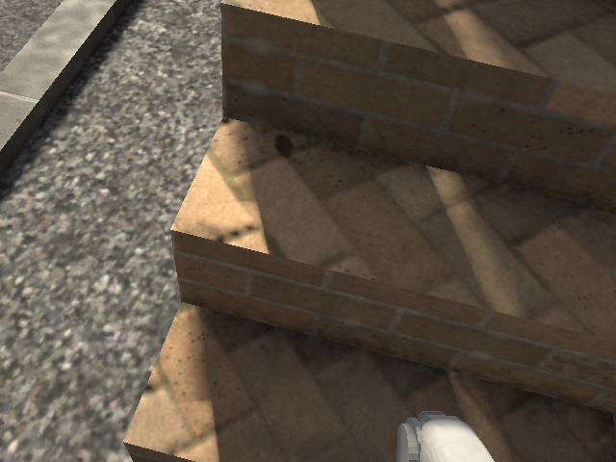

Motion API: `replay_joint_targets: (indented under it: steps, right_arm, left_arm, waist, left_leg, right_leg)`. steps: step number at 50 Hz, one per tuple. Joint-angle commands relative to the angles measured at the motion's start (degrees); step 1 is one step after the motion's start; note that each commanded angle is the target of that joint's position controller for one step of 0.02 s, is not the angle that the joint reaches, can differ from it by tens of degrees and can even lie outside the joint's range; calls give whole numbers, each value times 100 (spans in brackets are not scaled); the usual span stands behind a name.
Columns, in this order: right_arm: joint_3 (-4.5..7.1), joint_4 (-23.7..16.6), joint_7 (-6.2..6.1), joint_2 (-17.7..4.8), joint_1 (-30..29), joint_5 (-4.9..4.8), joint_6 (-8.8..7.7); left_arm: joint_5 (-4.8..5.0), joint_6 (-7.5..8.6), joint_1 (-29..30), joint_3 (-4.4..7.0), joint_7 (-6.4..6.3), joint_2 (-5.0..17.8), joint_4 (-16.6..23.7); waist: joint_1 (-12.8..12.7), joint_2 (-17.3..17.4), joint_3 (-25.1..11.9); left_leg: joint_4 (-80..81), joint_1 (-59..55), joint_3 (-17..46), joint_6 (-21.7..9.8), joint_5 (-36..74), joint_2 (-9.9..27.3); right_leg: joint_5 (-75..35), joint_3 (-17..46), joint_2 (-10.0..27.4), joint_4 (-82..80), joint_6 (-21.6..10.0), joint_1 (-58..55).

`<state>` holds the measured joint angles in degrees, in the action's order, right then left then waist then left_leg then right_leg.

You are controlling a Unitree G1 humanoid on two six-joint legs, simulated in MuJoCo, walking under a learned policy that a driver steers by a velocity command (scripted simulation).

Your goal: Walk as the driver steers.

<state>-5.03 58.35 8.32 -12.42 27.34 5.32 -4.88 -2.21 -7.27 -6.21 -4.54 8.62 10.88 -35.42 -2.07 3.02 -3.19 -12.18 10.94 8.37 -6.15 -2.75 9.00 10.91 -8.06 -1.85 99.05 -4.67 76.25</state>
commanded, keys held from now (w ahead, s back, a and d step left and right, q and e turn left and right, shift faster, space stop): w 0.52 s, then w+e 0.48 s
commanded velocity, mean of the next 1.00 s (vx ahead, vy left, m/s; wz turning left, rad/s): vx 0.50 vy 0.00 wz -0.12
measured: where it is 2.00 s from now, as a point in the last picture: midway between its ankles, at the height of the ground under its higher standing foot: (516, 59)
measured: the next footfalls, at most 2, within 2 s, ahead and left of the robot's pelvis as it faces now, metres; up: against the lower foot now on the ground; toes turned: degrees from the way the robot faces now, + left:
right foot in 0.06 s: +0.15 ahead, -0.13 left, +0.20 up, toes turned +5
left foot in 0.56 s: +0.43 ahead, +0.02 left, +0.41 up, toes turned +5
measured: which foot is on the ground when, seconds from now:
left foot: down 0.00-0.08, up 0.10-0.54, down 0.56-1.00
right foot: up 0.00-0.04, down 0.06-0.58, up 0.60-1.00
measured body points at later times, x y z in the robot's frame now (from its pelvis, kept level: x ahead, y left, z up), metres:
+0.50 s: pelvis +0.21 -0.07 +0.17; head +0.25 -0.10 +0.61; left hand +0.15 +0.10 +0.02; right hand +0.48 -0.18 +0.09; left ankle +0.37 +0.03 -0.30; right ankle +0.10 -0.13 -0.58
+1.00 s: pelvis +0.44 -0.15 +0.38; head +0.46 -0.15 +0.83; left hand +0.68 -0.02 +0.30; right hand +0.34 -0.36 +0.23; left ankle +0.39 +0.02 -0.37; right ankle +0.53 -0.31 -0.13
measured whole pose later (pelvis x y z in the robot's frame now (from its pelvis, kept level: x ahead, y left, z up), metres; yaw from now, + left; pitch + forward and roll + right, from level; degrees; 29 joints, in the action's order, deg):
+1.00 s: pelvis +0.44 -0.15 +0.38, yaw -10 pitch +10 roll -4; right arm -1.3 65.5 6.5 -12.8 25.7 5.4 -3.5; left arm 0.0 -2.8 -4.8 -4.9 8.1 7.5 -35.5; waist 0.0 4.6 -9.7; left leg -11.5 10.1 -11.4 0.3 -8.1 12.1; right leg 28.3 -1.0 -1.3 96.1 -10.0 72.2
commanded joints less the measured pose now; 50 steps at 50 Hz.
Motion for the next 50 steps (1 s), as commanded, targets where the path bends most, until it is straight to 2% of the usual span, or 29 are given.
replay_joint_targets:
  steps: [1, 3, 4, 5, 6, 7, 8, 10, 11, 14, 17, 18, 19, 24, 26, 27, 28, 29, 30, 31, 33, 34, 35, 36, 38, 39, 43, 46, 50]
  right_arm:
    - [730, -281, -9, -2249, -212, -455, -40]
    - [977, -177, 100, -2203, -281, -288, 282]
    - [822, -308, 122, -1378, -168, -15, 375]
    - [844, -754, -413, -399, -272, -341, 112]
    - [556, -848, -214, -272, -1347, -455, 297]
    - [694, -1101, -368, -451, -1951, -507, 273]
    - [757, -1034, -503, -426, -1831, -399, 317]
    - [635, -1249, -667, -155, -1953, -378, 152]
    - [612, -1236, -731, -292, -1644, -371, 155]
    - [574, -1309, -813, -291, -1828, -525, 34]
    - [448, -1679, -829, -184, -2771, -520, -34]
    - [270, -2176, -711, 969, -3616, 62, 197]
    - [253, -2303, -640, 975, -3812, 59, 332]
    - [162, -2980, -604, 740, -4541, -328, 839]
    - [365, -2492, -665, 536, -2955, -589, 884]
    - [520, -2316, -641, 262, -2359, -575, 937]
    - [342, -3152, -672, 53, -1912, -614, 986]
    - [584, -2233, -669, -547, -332, -904, 931]
    - [1078, -1580, -694, -1159, 240, -95, 797]
    - [1024, -1498, -689, -735, -814, -40, 830]
    - [876, -1002, -855, -27, -1705, -116, 548]
    - [566, -1490, -512, 110, -1841, -607, 561]
    - [521, -967, -428, 306, -1868, -667, 421]
    - [471, -311, -333, 419, -1640, -471, 223]
    - [451, 57, -500, 556, -1811, -297, -191]
    - [482, 234, -574, 339, -1362, -71, -244]
    - [374, 498, -506, -336, -351, 445, -98]
    - [451, 218, -383, -1092, -691, 258, 162]
    - [760, 56, -140, -1876, -1320, -269, -71]
  left_arm:
    - [-195, -208, -112, 215, 88, 434, 970]
    - [-225, -207, -1735, 380, 90, 765, 586]
    - [-502, -273, -2925, 510, 66, 1204, -177]
    - [405, 500, -1882, 795, -892, 1245, -1153]
    - [-230, 575, -2797, 435, -309, 761, -485]
    - [-103, 835, -2395, 430, -61, 431, -837]
    - [-32, 926, -2019, 281, 102, -114, -1104]
    - [-41, 1026, -1634, 284, 129, -389, -1593]
    - [-178, 1036, -1591, 270, 147, -273, -1704]
    - [-32, 1042, -1544, 369, 64, -46, -1987]
    - [-342, 1158, -2683, 262, -4, -50, -2665]
    - [428, 1460, -2131, 476, -890, -115, -2293]
    - [420, 1547, -1968, 332, -1162, -237, -2166]
    - [505, 1366, -3207, 529, -1511, -215, -2422]
    - [344, 1575, -2398, 569, -1505, 215, -1997]
    - [432, 1725, -2188, 631, -1427, 409, -1877]
    - [-605, 1494, -2834, 823, 226, 2010, -3060]
    - [-525, 1484, -2177, 814, 764, 1333, -2395]
    - [798, 1794, -828, 963, -477, 665, -1446]
    - [497, 1821, -704, 984, -723, 726, -1535]
    - [95, 1604, 221, 664, -958, -257, -348]
    - [78, 1001, -804, 589, -369, 302, -1434]
    - [-34, 851, -1109, 607, -156, 167, -1221]
    - [-170, 846, -1362, 418, 0, -399, -949]
    - [-244, 907, -1571, 347, 81, -464, -852]
    - [-51, 876, -1302, 260, 81, -459, -646]
    - [211, 834, 68, 132, -78, -48, 254]
    - [313, 562, 707, 126, -95, 168, 456]
    - [146, 449, -861, 283, -72, 398, 127]
  waist:
    - [-796, 1500, -1372]
    - [-1095, 893, -1904]
    - [-925, -696, -2588]
    - [84, -981, -2531]
    - [-1036, -1618, -765]
    - [-561, -1852, 187]
    - [-155, -669, 356]
    - [283, -134, 509]
    - [494, -164, 499]
    - [550, -614, 379]
    - [244, -618, 616]
    - [369, 454, 915]
    - [437, 572, 1126]
    - [-312, -554, 254]
    - [673, -1534, -642]
    - [1102, -1876, -1057]
    - [2146, -4809, -1165]
    - [1790, -1610, -2161]
    - [2115, 618, -2243]
    - [1485, 634, -2264]
    - [607, -29, -523]
    - [1268, -1945, 1424]
    - [605, -1635, 1200]
    - [-66, -1404, 780]
    - [-556, -776, 256]
    - [-359, 46, 178]
    - [-120, -411, -163]
    - [-120, 744, -220]
    - [-1026, 1044, -1233]
  left_leg:
    - [-822, -2071, 15, -1649, 11600, 1153]
    - [-2808, -2282, -264, -1547, 12158, 958]
    - [-4613, 204, -56, -1299, 8032, 223]
    - [-6120, 1086, -706, 28, -3, -1316]
    - [-9218, 4008, 1230, -575, 1192, -1608]
    - [-10578, 5407, 1219, -772, 654, -1814]
    - [-11289, 5882, 1492, -903, 279, -1973]
    - [-11564, 6511, 1328, -1006, -448, -1975]
    - [-11170, 6623, 1056, -927, 99, -1828]
    - [-12819, 7115, 287, -709, -1236, -1609]
    - [-13153, 8269, 98, -893, -1114, -1384]
    - [-12687, 7688, -385, -224, -1036, -1178]
    - [-12092, 7369, -675, 78, -980, -968]
    - [-8302, 5337, -1969, 215, -2306, -920]
    - [-6666, 2780, -2284, -87, -2964, -1664]
    - [-5977, 2236, -1991, -170, -2702, -1760]
    - [-4915, 396, -1168, -598, -1119, -1520]
    - [-4602, -1706, 394, -1424, 769, -903]
    - [-2771, -1007, 2761, -2065, -1945, 307]
    - [-1395, 121, 3974, -2216, -3614, 564]
    - [-775, 1300, 3029, -1329, -3983, 727]
    - [-436, 2400, 3227, -1634, -2164, 1155]
    - [-653, 2060, 2460, -1462, -946, 1114]
    - [-769, 1677, 1153, -1071, -155, 894]
    - [-528, 1288, -567, -366, -414, 441]
    - [-339, 1257, -767, -368, -567, 375]
    - [-159, 854, -1464, -223, -481, 389]
    - [1058, 1823, -1476, -370, -1132, 828]
    - [-390, -835, -1632, -1067, 7239, 1483]
  right_leg:
    - [1162, -842, -804, -3018, 463, -2243]
    - [317, 22, -855, -4853, 23, -3758]
    - [-1958, 1987, -296, -5022, -898, -6070]
    - [1994, 4462, 971, -6188, -1386, -6673]
    - [2580, 4948, 1084, -6759, -1506, -5403]
    - [3138, 4953, 1074, -7009, -1440, -5405]
    - [2762, 4617, 909, -6905, -1443, -5278]
    - [2202, 3611, 742, -6860, -1243, -5283]
    - [1779, 3200, 648, -7086, -1078, -5304]
    - [1907, 3108, 831, -7620, -964, -4977]
    - [1621, 3080, 840, -7717, -551, -5778]
    - [516, 2656, 1082, -8215, -384, -6029]
    - [-262, 2587, 956, -8224, -306, -5497]
    - [-4796, 1815, 965, -9316, -312, -7711]
    - [-11837, 1210, 1405, -7980, 21, -7719]
    - [-12615, 1402, 1521, -7055, -41, -8044]
    - [-16348, 2193, 1901, -6428, -941, -5647]
    - [-13548, 2171, 1745, -5212, -453, -4132]
    - [-5950, 663, -149, -1697, 90, -4492]
    - [-1610, 1329, -597, 1398, 51, -4256]
    - [-672, 1813, -88, 3496, -252, -2562]
    - [-504, 2895, -317, 4471, -571, -1347]
    - [-375, 2841, -155, 4089, -860, -1020]
    - [-517, 2642, 91, 3601, -1128, -762]
    - [183, 1879, 263, 2676, -1241, -751]
    - [963, 1501, 141, 3850, -1214, -494]
    - [353, 1063, 367, 2069, -1010, 397]
    - [1754, 777, 333, 686, -803, -903]
    - [1970, 134, -609, -1571, -217, -1837]
Velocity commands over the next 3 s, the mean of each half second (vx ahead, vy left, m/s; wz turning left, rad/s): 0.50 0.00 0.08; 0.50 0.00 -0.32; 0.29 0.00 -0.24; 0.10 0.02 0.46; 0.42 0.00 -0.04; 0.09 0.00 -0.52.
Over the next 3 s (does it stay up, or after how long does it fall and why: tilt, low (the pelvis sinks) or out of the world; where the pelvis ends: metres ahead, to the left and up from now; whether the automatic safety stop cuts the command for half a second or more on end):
stays up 1.05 -0.27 0.97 its command is cut before an obstacle after 1.2 s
